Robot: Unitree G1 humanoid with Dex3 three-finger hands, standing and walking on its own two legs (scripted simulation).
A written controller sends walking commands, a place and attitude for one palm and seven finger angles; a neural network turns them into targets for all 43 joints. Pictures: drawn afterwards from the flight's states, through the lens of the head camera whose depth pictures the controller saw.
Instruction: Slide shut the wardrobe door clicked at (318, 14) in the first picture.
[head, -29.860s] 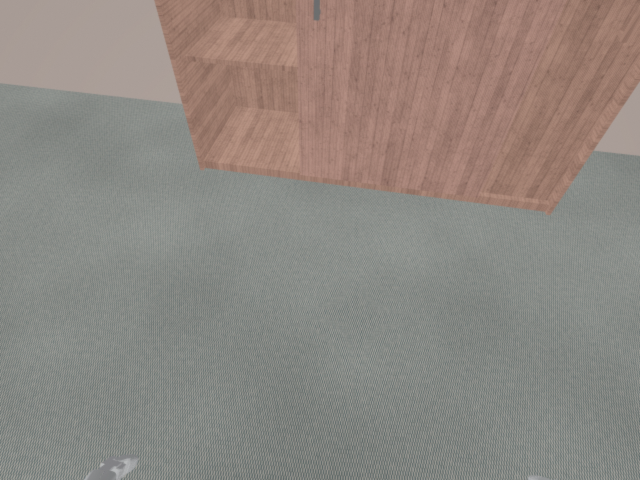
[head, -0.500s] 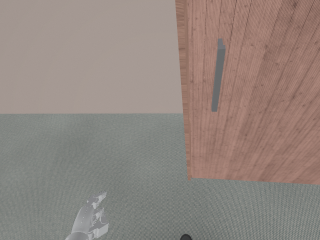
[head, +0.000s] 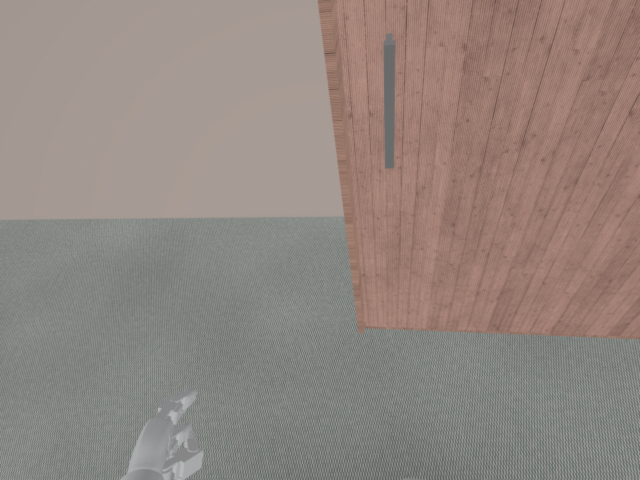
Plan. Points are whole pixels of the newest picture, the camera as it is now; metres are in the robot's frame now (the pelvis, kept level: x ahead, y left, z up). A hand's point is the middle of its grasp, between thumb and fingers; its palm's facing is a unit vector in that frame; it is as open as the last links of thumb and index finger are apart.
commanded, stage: stop stepping back and stand still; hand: right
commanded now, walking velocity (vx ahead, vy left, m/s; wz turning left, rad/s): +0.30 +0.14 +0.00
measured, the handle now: (389, 106) +0.67 -0.10 +0.12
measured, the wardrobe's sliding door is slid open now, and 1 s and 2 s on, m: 0.01 0.01 0.01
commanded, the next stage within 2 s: let the arm hang, fingers relaxed in 0.70 s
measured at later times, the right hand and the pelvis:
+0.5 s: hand out of the picture +0.11 -0.32 +0.19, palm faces +0.51 +0.83 -0.21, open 7.4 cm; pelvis -0.08 -0.05 +0.00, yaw -2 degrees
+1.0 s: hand out of the picture +0.08 -0.31 -0.11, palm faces +0.16 +0.95 -0.28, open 7.4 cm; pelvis -0.07 -0.08 -0.01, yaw -7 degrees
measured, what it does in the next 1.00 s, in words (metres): steps to the right: left foot, then right foot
